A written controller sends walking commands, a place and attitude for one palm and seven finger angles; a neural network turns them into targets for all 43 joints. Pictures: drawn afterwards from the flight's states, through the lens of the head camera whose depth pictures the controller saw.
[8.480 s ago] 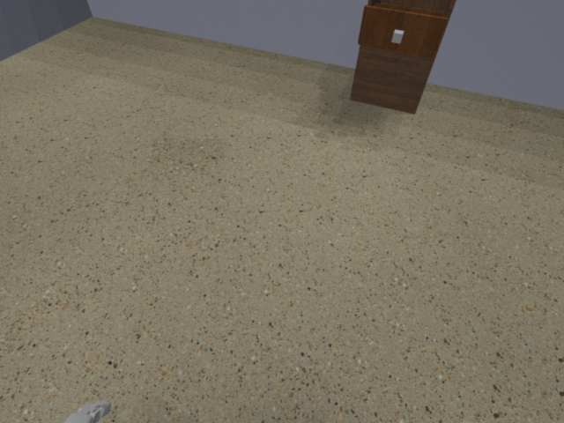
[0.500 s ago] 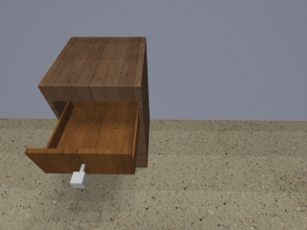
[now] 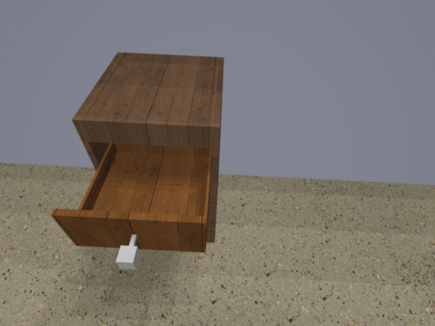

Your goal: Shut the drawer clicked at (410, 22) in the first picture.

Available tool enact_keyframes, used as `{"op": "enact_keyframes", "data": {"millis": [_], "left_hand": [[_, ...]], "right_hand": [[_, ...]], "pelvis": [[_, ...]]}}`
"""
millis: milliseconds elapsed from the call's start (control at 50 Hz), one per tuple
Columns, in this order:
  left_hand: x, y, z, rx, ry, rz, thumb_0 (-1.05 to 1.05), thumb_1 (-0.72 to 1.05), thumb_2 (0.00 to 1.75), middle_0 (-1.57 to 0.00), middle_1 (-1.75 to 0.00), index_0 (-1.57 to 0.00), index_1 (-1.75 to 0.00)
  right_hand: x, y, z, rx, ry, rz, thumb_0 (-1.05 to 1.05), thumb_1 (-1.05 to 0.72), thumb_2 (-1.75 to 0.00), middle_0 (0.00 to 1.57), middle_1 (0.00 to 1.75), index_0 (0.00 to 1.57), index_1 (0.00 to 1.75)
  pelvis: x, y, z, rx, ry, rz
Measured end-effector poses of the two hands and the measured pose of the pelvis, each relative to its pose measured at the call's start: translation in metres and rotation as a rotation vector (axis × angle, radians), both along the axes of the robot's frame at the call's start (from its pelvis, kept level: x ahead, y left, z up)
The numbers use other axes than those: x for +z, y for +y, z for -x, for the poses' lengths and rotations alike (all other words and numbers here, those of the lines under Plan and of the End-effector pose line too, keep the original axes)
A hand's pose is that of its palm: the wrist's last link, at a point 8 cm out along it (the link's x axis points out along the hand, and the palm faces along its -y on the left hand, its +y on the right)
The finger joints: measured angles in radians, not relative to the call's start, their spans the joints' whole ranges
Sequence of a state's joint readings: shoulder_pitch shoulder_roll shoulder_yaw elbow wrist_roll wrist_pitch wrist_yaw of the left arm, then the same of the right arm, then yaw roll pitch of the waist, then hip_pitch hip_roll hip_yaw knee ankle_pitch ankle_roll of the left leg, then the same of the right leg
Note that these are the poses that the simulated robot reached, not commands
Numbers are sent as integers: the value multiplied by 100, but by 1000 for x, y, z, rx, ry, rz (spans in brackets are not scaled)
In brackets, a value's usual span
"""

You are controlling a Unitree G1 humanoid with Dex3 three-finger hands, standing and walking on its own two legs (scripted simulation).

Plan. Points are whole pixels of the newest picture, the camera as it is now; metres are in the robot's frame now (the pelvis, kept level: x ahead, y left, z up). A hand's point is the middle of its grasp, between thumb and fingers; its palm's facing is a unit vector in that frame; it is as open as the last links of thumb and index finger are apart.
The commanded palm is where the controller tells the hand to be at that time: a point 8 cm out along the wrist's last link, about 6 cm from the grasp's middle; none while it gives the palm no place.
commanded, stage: look again from close up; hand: left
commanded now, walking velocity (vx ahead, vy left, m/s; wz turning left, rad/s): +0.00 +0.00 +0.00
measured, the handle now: (130, 249) +0.34 +0.25 -0.20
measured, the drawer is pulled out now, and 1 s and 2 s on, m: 0.27 0.27 0.27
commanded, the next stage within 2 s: raise the hand and make a fist in 0.06 s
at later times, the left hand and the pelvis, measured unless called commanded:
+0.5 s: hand (146, 309) +0.16 +0.14 -0.05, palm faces -0.03 -1.00 -0.01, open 6.4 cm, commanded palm +0.10 +0.22 -0.08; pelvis -0.03 -0.02 -0.08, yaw +0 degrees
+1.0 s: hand (130, 316) +0.16 +0.18 -0.09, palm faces +0.03 -1.00 -0.07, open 3.9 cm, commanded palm +0.11 +0.24 -0.09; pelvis -0.05 -0.04 -0.12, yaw +0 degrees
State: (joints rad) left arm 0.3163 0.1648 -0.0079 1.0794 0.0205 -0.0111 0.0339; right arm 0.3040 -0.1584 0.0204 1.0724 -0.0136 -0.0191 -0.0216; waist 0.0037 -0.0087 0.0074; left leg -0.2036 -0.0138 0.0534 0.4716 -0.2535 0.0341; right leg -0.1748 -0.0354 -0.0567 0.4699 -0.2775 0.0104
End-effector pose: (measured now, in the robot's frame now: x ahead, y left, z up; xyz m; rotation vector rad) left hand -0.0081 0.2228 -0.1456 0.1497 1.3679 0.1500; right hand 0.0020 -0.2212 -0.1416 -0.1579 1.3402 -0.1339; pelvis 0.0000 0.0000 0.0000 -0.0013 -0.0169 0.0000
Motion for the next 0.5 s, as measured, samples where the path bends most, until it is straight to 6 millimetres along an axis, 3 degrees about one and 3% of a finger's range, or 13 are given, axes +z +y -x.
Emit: {"op": "enact_keyframes", "data": {"millis": [180,220,320,380,440,500], "left_hand": [[1,3,2,-1,31,-4,1,91,90,-20,-30,-20,-30],[17,7,-26,76,-139,-12,1,92,90,-20,-31,-20,-30],[95,15,-129,67,-772,-64,2,94,90,-24,-34,-23,-34],[121,5,-168,1,-1085,1,2,93,90,-27,-38,-27,-38],[124,-15,-173,-108,-1312,107,1,93,90,-31,-44,-31,-43],[100,-27,-154,-185,-1362,162,1,92,90,-37,-49,-37,-49]], "right_hand": [[-3,10,5,-2,45,-18,1,-92,-89,20,30,20,30],[2,4,-2,-7,-32,9,2,-93,-89,20,30,20,30],[14,-19,-53,8,-371,65,2,-93,-89,20,30,20,30],[21,-35,-92,35,-545,89,2,-92,-89,20,30,20,30],[29,-48,-132,71,-709,108,1,-92,-89,20,30,20,30],[31,-57,-167,116,-835,122,1,-91,-89,20,30,20,30]], "pelvis": [[0,5,-5,0,3,3],[-1,5,-4,-2,6,0],[-12,3,5,25,61,-9],[-28,-3,13,10,135,-8],[-51,-11,21,-7,201,-9],[-77,-20,29,-7,244,-12]]}}
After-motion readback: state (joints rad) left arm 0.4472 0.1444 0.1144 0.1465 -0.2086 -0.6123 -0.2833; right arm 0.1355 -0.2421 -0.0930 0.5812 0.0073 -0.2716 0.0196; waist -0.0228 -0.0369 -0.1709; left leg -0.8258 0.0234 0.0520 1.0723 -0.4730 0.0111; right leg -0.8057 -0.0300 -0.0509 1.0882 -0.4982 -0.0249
